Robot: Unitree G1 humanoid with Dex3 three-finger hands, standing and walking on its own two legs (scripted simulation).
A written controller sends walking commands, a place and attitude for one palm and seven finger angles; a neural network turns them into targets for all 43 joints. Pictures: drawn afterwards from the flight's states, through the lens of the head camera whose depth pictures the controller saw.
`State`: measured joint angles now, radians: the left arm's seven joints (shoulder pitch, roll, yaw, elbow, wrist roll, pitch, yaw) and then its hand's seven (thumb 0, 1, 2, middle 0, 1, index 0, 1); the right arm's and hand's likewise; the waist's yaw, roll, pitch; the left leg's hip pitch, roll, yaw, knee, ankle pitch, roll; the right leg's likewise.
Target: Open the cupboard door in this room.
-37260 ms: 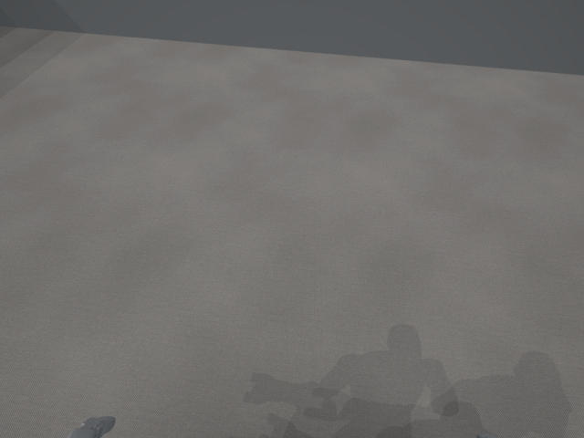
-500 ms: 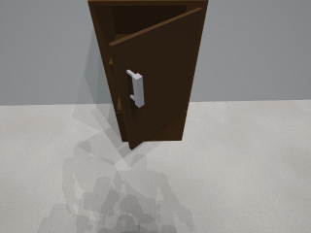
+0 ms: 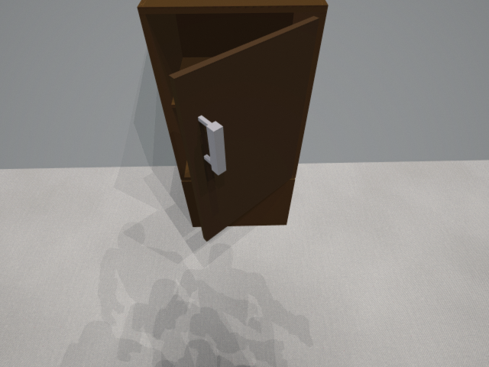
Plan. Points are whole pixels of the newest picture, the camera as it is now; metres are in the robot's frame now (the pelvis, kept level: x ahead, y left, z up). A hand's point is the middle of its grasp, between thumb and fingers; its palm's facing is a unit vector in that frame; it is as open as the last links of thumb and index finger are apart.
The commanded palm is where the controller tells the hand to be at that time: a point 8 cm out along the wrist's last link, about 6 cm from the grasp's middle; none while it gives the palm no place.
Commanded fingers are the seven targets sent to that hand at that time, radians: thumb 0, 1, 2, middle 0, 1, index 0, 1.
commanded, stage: walk to a spot facing it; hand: left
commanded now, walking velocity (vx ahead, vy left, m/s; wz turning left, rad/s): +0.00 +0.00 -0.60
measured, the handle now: (211, 145) +0.56 +0.11 +0.02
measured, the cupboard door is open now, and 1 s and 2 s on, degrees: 41 41 41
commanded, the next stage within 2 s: none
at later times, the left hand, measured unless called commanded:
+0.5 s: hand out of the picture +0.06 +0.16 -0.17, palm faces -0.14 -0.95 -0.28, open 7.4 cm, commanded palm none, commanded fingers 0.00 0.90 0.90 -0.20 -0.30 -0.20 -0.30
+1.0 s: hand out of the picture +0.14 +0.17 -0.18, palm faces -0.40 -0.88 -0.26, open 7.4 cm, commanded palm none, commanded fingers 0.00 0.90 0.90 -0.20 -0.30 -0.20 -0.30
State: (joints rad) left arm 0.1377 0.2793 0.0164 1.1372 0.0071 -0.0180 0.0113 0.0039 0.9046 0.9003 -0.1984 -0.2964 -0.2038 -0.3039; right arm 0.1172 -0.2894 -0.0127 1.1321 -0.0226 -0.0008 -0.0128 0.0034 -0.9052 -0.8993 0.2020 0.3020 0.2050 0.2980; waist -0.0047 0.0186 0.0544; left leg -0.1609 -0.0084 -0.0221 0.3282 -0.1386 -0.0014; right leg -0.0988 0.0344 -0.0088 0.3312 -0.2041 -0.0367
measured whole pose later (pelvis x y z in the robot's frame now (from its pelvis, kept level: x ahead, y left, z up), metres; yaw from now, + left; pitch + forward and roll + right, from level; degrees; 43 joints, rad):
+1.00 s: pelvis -0.02 -0.01 -0.01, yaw -29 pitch +2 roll +0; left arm 0.19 0.28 0.11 0.92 0.02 0.06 -0.02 0.01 0.91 0.90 -0.20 -0.30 -0.20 -0.30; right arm 0.13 -0.20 -0.04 0.89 -0.04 0.01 -0.04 0.00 -0.90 -0.90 0.20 0.30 0.21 0.30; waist 0.04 -0.03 0.09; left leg -0.25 0.05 -0.04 0.50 -0.29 -0.04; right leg -0.52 0.08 0.06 0.98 -0.47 0.03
